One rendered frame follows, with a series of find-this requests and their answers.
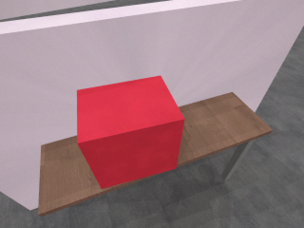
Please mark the carton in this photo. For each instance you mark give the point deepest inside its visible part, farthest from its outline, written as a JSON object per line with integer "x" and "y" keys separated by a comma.
{"x": 129, "y": 130}

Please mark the table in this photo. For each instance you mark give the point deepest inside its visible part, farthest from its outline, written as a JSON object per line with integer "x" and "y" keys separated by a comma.
{"x": 210, "y": 126}

